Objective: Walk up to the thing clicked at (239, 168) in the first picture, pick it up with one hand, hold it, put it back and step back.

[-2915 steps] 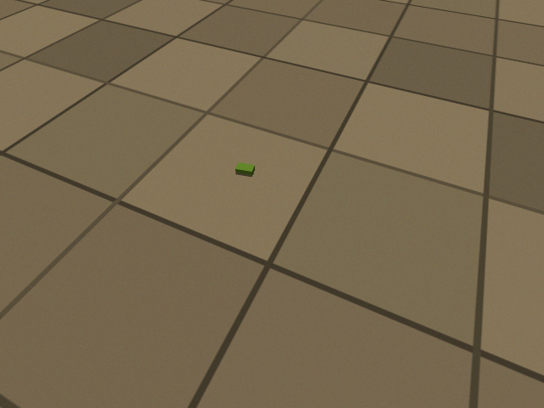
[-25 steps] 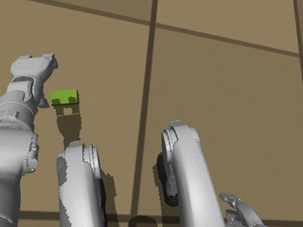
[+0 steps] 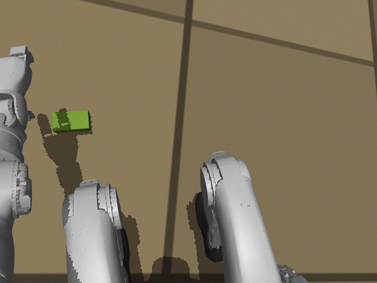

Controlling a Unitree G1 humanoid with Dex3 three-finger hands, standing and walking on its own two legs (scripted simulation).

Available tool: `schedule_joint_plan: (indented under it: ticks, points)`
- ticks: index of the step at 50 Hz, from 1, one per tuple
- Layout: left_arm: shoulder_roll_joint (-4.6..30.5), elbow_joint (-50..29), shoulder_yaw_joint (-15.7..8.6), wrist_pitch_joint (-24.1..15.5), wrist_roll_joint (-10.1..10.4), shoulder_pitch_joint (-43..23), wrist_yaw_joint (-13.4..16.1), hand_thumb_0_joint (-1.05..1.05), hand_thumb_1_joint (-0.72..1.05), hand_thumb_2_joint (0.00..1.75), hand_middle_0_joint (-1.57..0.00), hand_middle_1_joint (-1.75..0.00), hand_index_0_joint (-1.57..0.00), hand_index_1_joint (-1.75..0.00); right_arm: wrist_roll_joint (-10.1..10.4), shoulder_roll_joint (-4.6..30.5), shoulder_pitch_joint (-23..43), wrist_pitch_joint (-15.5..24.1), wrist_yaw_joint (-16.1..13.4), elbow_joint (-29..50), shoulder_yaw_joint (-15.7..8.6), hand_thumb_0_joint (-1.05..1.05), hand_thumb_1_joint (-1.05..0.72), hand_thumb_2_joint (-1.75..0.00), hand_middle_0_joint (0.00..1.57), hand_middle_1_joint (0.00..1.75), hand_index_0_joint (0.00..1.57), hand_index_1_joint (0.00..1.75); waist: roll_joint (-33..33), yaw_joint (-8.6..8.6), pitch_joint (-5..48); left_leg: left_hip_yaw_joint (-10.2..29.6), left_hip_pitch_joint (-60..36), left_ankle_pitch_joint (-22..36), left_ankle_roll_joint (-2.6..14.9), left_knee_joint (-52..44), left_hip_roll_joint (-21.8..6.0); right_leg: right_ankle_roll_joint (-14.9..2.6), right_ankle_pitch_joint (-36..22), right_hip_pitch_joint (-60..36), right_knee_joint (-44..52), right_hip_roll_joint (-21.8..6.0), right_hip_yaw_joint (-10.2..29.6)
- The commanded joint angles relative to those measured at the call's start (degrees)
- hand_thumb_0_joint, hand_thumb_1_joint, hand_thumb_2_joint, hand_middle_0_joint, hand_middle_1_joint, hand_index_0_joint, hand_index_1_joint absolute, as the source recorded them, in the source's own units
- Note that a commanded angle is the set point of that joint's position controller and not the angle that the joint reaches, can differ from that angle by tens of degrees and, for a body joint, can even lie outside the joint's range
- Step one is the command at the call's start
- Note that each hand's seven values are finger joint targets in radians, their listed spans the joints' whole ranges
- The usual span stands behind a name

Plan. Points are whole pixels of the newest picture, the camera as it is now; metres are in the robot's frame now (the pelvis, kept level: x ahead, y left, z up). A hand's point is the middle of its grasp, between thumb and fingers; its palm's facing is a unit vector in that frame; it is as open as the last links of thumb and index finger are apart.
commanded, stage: home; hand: left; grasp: from above
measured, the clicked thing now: (72, 121) +0.50 +0.22 -0.33
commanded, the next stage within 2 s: none
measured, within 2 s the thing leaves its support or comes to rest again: neither
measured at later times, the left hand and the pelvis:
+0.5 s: hand out of the picture +0.32 +0.24 +0.04, palm faces -0.26 -0.65 -0.71, open 7.6 cm; pelvis -0.01 -0.01 +0.15, yaw +4 degrees
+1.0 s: hand out of the picture +0.24 +0.18 +0.25, palm faces +0.13 -0.96 -0.26, open 7.4 cm; pelvis +0.04 -0.02 +0.32, yaw +6 degrees
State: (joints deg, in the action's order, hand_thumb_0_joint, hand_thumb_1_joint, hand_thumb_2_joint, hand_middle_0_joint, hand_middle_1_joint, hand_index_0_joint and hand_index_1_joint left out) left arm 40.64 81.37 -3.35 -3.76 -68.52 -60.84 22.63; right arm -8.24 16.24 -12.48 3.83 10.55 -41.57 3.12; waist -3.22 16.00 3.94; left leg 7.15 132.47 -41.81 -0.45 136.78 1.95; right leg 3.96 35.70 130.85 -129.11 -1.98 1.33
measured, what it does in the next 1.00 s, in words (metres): rises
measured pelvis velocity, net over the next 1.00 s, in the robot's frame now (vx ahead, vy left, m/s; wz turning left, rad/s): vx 0.04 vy -0.02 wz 0.10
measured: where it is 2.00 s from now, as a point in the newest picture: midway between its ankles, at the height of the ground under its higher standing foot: (168, 256)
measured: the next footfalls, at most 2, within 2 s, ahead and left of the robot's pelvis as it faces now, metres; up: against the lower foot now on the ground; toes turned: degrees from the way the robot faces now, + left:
none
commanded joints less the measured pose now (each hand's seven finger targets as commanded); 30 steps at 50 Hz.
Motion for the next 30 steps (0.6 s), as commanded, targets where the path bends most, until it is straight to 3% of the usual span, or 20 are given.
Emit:
schedule_joint_plan:
  ticks: [1, 2, 3, 4, 5, 6, 8, 10, 11, 12, 14, 17, 18, 24, 28, 29, 30]
  points:
    - [11.7, -9.6, -3.5, 1.0, 3.9, -8.5, -5.0, 0.0, 0.09, 0.82, -0.21, -0.49, -0.2, -0.5, 1.9, 18.3, -16.3, -1.6, -0.7, 2.3, -6.6, 0.0, -0.89, -0.9, 0.2, 0.3, 0.2, 0.3, -12.9, -0.4, 41.0, -5.2, -32.7, 23.9, 1.07, -18.2, 0.6, -6.56, -18.6, -27.9, 12.6, 1.4, -9.2]
    - [12.4, -9.5, -5.4, 1.0, 5.3, -5.8, -6.3, 0.0, 0.16, 0.79, -0.2, -0.44, -0.19, -0.45, 2.2, 17.5, -16.5, -2.4, -0.7, 2.4, -6.6, 0.0, -0.89, -0.9, 0.2, 0.3, 0.2, 0.3, -10.8, -1.17, 40.8, -5.2, -31.4, 22.8, 1.24, -18.9, 0.6, -6.64, -17.7, -29.6, 13.3, 1.5, -9.1]
    - [6.9, -17.1, -1.3, 0.3, 6.7, -8.8, -8.3, 0.0, 0.23, 0.8, -0.2, -0.43, -0.19, -0.44, 2.6, 16.8, -14.7, -2.7, -0.6, 4.6, -6.9, 0.0, -0.89, -0.9, 0.2, 0.3, 0.2, 0.3, -12.8, -1.45, 43.4, -5.5, -32.8, 21.9, 1.09, -20.2, 0.8, -6.86, -16.9, -30.9, 14.4, 1.4, -8.8]
    - [6.2, -20.9, -0.6, -0.3, 8.2, -8.6, -9.8, 0.0, 0.31, 0.74, -0.18, -0.35, -0.18, -0.36, 3.0, 16.3, -14.5, -3.1, -0.7, 4.3, -7.1, 0.0, -0.9, -0.9, 0.2, 0.3, 0.2, 0.3, -14.2, -3.04, 45.7, -5.0, -35.6, 21.3, 0.84, -21.4, 0.8, -7.03, -16.0, -30.4, 14.8, 1.3, -8.6]
    - [9.0, -24.7, -2.9, -0.4, 9.3, -6.0, -10.5, 0.0, 0.37, 0.72, -0.18, -0.32, -0.17, -0.32, 3.5, 16.8, -14.4, -3.6, -1.0, 4.7, -7.7, 0.0, -0.9, -0.9, 0.2, 0.3, 0.2, 0.3, -15.3, -4.88, 46.6, -4.4, -36.9, 20.3, 0.66, -23.1, 1.0, -7.1, -14.9, -30.4, 15.4, 1.0, -8.4]
    - [9.1, -26.2, -4.0, -0.2, 11.2, 0.0, -11.4, 0.0, 0.45, 0.74, -0.18, -0.29, -0.17, -0.3, 3.9, 16.9, -14.0, -3.9, -1.1, 6.4, -8.2, 0.0, -0.9, -0.9, 0.2, 0.3, 0.2, 0.3, -14.0, -6.1, 48.1, -4.5, -38.8, 20.2, 0.57, -24.2, 0.8, -6.86, -14.6, -32.3, 16.3, 0.9, -8.3]
    - [7.6, -37.4, -4.9, -0.5, 15.8, 5.9, -12.7, 0.0, 0.61, 0.81, -0.19, -0.29, -0.18, -0.29, 4.9, 16.8, -12.6, -4.5, -1.5, 8.7, -9.1, 0.0, -0.9, -0.9, 0.2, 0.3, 0.2, 0.3, -13.9, -7.89, 50.9, -3.0, -42.7, 19.4, 0.21, -27.6, 1.1, -6.68, -14.3, -34.1, 18.0, 0.4, -7.9]
    - [5.0, -46.7, -4.5, 0.2, 19.8, 8.1, -13.4, 0.0, 0.77, 0.86, -0.19, -0.29, -0.19, -0.29, 5.8, 15.4, -10.0, -5.1, -2.3, 10.3, -9.8, 0.0, -0.9, -0.9, 0.2, 0.3, 0.2, 0.3, -11.7, -8.01, 50.1, -1.6, -43.3, 14.2, 0.73, -30.9, 1.0, -6.23, -11.4, -34.5, 20.6, 0.5, -7.5]
    - [1.8, -44.9, -3.4, 0.9, 21.3, 12.0, -14.0, 0.0, 0.85, 0.89, -0.2, -0.3, -0.2, -0.3, 6.2, 14.2, -9.1, -5.1, -2.6, 10.4, -9.6, 0.0, -0.9, -0.9, 0.2, 0.3, 0.2, 0.3, -8.9, -7.61, 46.8, -0.8, -42.6, 11.7, 1.07, -32.8, 0.7, -5.76, -10.4, -34.4, 21.7, 0.8, -7.3]
    - [1.0, -49.4, -2.8, 1.0, 23.5, 11.4, -14.3, 0.0, 0.88, 0.89, -0.2, -0.3, -0.2, -0.3, 6.5, 13.2, -8.0, -5.1, -3.0, 10.5, -9.7, 0.0, -0.9, -0.9, 0.2, 0.3, 0.2, 0.3, -8.3, -7.53, 46.2, -1.3, -42.0, 9.7, 1.5, -34.4, 0.4, -5.58, -9.5, -35.8, 23.6, 1.0, -6.9]
    - [0.0, -50.9, -3.3, 2.0, 27.2, 15.2, -14.9, 0.0, 0.9, 0.9, -0.2, -0.3, -0.2, -0.3, 6.9, 12.5, -6.6, -4.9, -4.1, 10.7, -10.2, 0.0, -0.9, -0.9, 0.2, 0.3, 0.2, 0.3, -5.0, -7.74, 42.4, -1.3, -41.4, 5.5, 1.92, -36.8, 0.0, -5.44, -6.7, -37.6, 26.8, 1.3, -6.4]
    - [-6.0, -56.8, 1.1, 3.6, 32.1, 18.6, -16.2, 0.0, 0.9, 0.9, -0.2, -0.3, -0.2, -0.3, 7.3, 11.6, -3.9, -3.9, -5.7, 11.0, -10.3, 0.0, -0.9, -0.9, 0.2, 0.3, 0.2, 0.3, -7.4, -7.85, 39.4, -0.5, -45.5, 0.9, 1.5, -41.4, -0.6, -5.6, -3.6, -37.8, 29.9, 1.2, -6.1]
    - [-7.2, -56.5, 1.4, 4.3, 33.6, 21.6, -16.4, 0.0, 0.9, 0.9, -0.2, -0.3, -0.2, -0.3, 7.6, 11.5, -3.0, -3.5, -6.2, 11.3, -10.3, 0.0, -0.9, -0.9, 0.2, 0.3, 0.2, 0.3, -6.4, -8.04, 38.4, -0.2, -47.0, 0.1, 1.45, -43.0, -0.8, -5.43, -3.4, -38.6, 31.0, 1.3, -6.2]
    - [-9.6, -64.8, 1.7, 8.6, 42.4, 30.3, -16.4, 0.0, 0.9, 0.9, -0.2, -0.3, -0.2, -0.3, 9.0, 9.9, 1.4, -1.1, -9.5, 12.4, -8.7, 0.0, -0.9, -0.9, 0.2, 0.3, 0.2, 0.3, -7.1, -10.03, 36.3, -0.2, -56.4, 1.1, 0.8, -51.0, -1.2, -5.4, -3.9, -45.6, 38.2, 0.8, -5.4]
    - [-12.9, -67.0, 1.6, 12.2, 49.0, 40.3, -15.9, 0.0, 0.9, 0.9, -0.2, -0.3, -0.2, -0.3, 9.8, 7.5, 4.1, 0.4, -11.4, 13.5, -7.3, 0.0, -0.9, -0.9, 0.2, 0.3, 0.2, 0.3, -1.9, -9.54, 31.1, -2.8, -56.9, 2.4, 1.47, -54.3, -1.0, -5.27, -2.6, -54.1, 46.4, 1.0, -4.0]
    - [-11.7, -70.5, 0.2, 12.7, 50.7, 40.5, -15.7, 0.0, 0.9, 0.9, -0.2, -0.3, -0.2, -0.3, 9.9, 7.0, 4.9, 0.7, -11.9, 14.4, -7.0, 0.0, -0.9, -0.9, 0.2, 0.3, 0.2, 0.3, -2.1, -10.37, 32.5, -3.4, -58.2, 2.8, 1.59, -55.1, -0.9, -5.28, -2.4, -57.1, 48.3, 1.1, -3.5]
    - [-12.5, -70.3, 0.7, 13.7, 51.9, 43.1, -15.8, 0.0, 0.9, 0.9, -0.2, -0.3, -0.2, -0.3, 10.0, 6.6, 5.2, 1.1, -12.3, 14.6, -6.7, 0.0, -0.9, -0.9, 0.2, 0.3, 0.2, 0.3, -1.2, -9.87, 30.7, -3.8, -58.2, 2.7, 1.83, -55.8, -0.9, -5.11, -2.1, -58.8, 50.0, 1.1, -3.0]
